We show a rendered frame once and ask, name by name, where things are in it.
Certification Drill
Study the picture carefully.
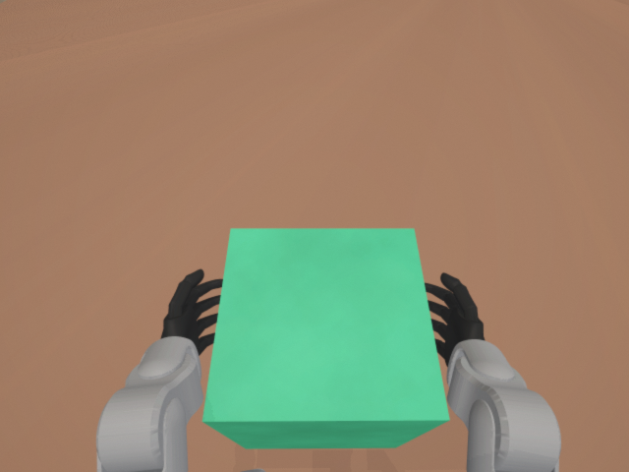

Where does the robot right hand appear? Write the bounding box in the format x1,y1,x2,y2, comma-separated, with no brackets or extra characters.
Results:
425,273,485,368

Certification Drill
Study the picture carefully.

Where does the carton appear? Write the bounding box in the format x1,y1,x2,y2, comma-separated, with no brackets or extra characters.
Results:
202,228,450,449

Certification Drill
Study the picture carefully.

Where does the robot left forearm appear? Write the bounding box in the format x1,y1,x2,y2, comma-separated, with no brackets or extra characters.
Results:
96,336,203,472

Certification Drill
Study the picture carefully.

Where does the robot left hand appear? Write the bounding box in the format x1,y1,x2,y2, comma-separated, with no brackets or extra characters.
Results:
160,269,223,355

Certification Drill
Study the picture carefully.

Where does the robot right forearm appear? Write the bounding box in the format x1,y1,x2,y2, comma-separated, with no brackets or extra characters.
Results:
446,339,561,472

